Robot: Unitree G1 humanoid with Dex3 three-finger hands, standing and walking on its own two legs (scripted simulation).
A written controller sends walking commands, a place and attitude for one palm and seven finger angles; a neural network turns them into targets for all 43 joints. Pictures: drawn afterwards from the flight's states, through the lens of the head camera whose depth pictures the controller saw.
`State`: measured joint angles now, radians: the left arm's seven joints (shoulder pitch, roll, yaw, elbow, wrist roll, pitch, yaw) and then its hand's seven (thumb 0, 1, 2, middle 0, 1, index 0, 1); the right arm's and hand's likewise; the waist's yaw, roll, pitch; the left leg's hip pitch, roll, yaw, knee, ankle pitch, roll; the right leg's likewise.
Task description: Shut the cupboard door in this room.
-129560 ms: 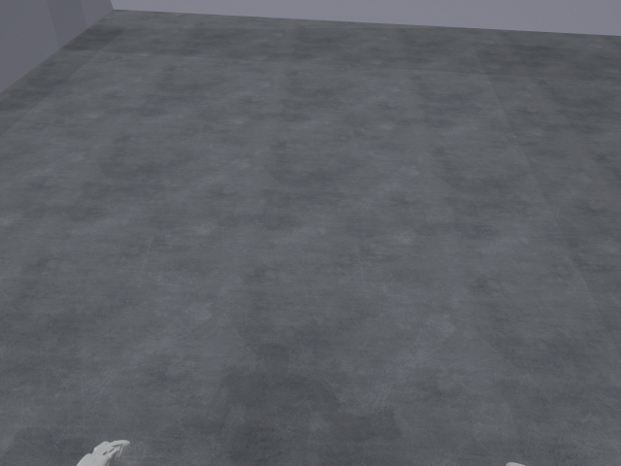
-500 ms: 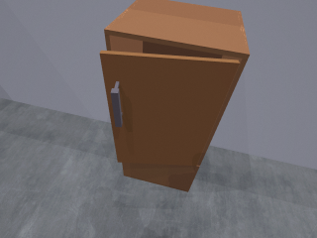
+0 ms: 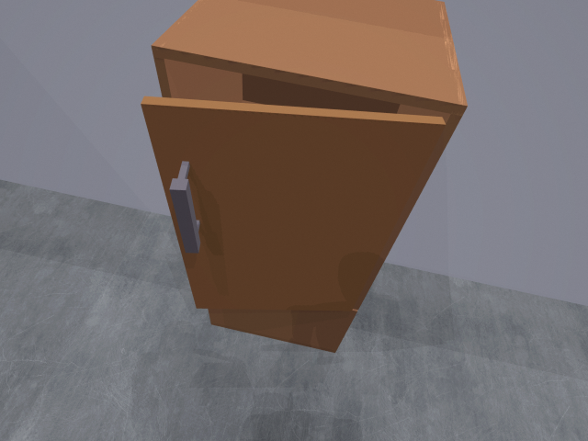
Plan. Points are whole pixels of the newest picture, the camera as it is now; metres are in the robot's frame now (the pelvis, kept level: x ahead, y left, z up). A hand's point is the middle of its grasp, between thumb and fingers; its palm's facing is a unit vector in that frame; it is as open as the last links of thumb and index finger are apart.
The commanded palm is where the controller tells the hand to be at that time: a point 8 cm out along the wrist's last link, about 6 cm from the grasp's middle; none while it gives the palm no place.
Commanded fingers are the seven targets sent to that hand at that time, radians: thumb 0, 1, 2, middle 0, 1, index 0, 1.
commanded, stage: come to a stop and stand still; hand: left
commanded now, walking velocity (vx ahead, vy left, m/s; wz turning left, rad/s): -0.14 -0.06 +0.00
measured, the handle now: (189, 209) +0.43 +0.20 +0.03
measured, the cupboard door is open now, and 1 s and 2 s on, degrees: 12 12 12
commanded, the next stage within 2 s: look again from close up in 1.00 s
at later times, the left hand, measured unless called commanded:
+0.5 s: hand out of the picture +0.03 +0.13 -0.16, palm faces +0.06 -0.97 -0.22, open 7.3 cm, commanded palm none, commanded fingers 0.00 0.90 0.90 -0.20 -0.30 -0.20 -0.30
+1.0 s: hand out of the picture -0.05 +0.14 -0.18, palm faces +0.06 -0.99 -0.13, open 7.4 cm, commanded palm none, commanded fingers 0.00 0.90 0.90 -0.20 -0.30 -0.20 -0.30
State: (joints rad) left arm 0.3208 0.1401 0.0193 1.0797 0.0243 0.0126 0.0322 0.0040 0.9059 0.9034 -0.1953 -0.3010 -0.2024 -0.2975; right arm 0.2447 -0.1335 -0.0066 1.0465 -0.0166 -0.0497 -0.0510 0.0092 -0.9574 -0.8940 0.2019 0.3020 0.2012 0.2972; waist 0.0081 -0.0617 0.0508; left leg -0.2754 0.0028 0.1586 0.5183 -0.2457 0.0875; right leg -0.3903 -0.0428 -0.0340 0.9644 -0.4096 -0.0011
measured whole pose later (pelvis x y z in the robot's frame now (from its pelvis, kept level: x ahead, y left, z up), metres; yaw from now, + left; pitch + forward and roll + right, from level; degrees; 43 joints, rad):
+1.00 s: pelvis -0.03 -0.01 +0.01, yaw +1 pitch -1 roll +0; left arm 0.30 0.13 0.00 1.12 0.02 0.01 0.03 0.00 0.90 0.90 -0.20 -0.30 -0.20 -0.30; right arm 0.27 -0.15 0.00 1.09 -0.01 -0.01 -0.03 0.01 -0.95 -0.89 0.20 0.30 0.20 0.30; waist 0.02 -0.03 0.05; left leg -0.15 -0.04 0.10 0.43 -0.26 0.06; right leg -0.20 -0.06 -0.03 0.44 -0.22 0.04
